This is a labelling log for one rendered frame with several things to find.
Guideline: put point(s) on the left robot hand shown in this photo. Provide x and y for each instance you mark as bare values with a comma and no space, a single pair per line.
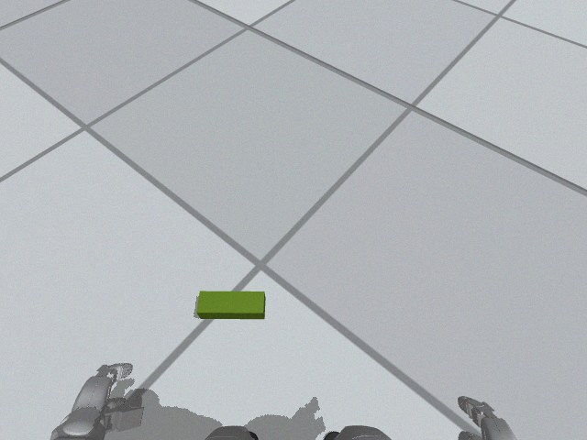
95,393

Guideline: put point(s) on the right robot hand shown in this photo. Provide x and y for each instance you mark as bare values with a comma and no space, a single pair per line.
484,416

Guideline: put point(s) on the carton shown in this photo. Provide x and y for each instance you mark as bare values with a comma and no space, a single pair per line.
231,305

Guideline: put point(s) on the left robot arm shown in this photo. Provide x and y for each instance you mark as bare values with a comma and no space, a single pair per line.
82,424

